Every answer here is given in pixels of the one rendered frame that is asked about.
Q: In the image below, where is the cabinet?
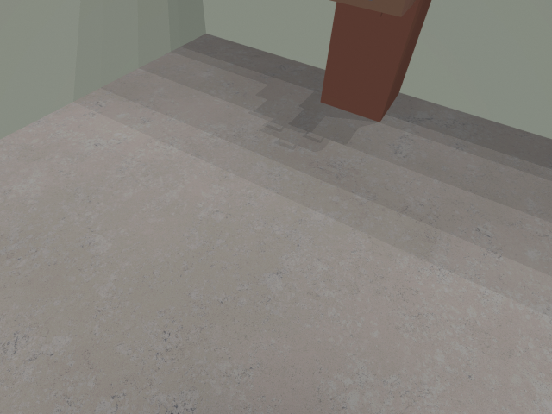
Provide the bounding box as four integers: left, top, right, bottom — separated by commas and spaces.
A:
320, 0, 431, 122

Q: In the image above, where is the drawer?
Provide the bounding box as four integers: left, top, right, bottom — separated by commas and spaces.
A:
330, 0, 416, 17

